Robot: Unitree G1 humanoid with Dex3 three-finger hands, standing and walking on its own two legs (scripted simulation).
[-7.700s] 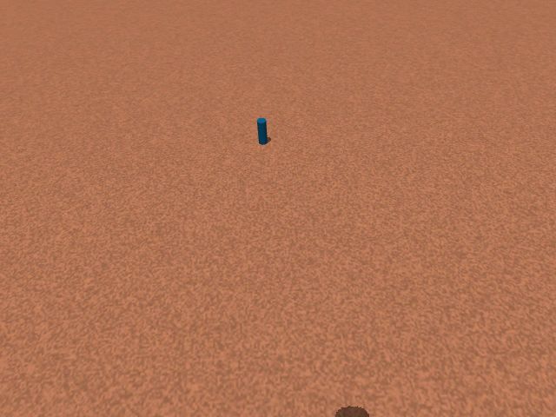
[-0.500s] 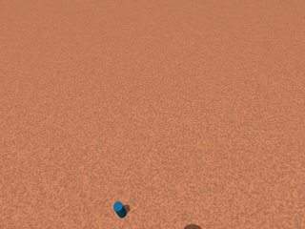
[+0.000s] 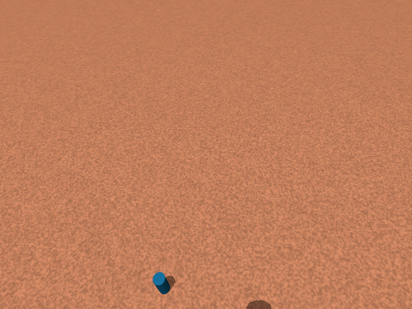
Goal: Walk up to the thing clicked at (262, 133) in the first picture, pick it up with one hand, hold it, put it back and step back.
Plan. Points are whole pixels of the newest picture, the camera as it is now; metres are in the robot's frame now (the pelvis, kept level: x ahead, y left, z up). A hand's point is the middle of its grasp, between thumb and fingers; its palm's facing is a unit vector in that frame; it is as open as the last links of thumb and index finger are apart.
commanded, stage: stand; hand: left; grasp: from the side
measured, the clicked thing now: (161, 283) +0.35 +0.24 -0.71
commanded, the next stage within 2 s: go down in 0.70 s
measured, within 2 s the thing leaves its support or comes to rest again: neither
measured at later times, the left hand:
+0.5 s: hand out of the picture +0.07 +0.26 -0.16, palm faces -0.02 -0.94 -0.35, open 7.4 cm
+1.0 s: hand out of the picture +0.15 +0.25 -0.16, palm faces +0.05 -0.94 -0.33, open 9.9 cm
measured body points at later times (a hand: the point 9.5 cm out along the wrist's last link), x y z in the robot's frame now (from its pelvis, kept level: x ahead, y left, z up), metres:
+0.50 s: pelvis +0.00 +0.00 +0.00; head +0.01 +0.00 +0.45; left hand +0.07 +0.30 -0.13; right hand +0.07 -0.30 -0.14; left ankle +0.00 +0.14 -0.75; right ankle -0.01 -0.12 -0.75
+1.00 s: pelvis -0.01 +0.00 -0.01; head +0.04 +0.00 +0.43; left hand +0.14 +0.30 -0.14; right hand +0.09 -0.27 -0.14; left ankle +0.00 +0.14 -0.75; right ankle -0.01 -0.12 -0.75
